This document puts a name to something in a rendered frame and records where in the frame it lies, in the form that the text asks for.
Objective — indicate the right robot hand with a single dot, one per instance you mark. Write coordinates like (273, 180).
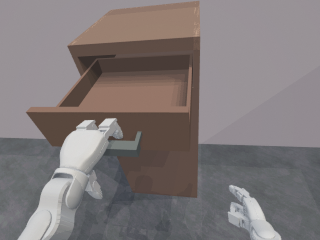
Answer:
(242, 216)

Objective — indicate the drawer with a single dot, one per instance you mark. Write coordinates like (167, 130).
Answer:
(149, 94)

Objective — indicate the handle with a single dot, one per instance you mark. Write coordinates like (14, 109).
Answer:
(124, 148)

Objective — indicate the cabinet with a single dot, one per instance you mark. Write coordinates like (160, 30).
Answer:
(165, 29)

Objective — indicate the left robot hand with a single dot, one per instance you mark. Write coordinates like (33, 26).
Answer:
(83, 148)

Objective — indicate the left robot forearm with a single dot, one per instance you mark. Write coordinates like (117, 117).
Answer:
(60, 198)

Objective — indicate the right robot forearm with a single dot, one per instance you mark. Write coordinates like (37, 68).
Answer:
(262, 230)

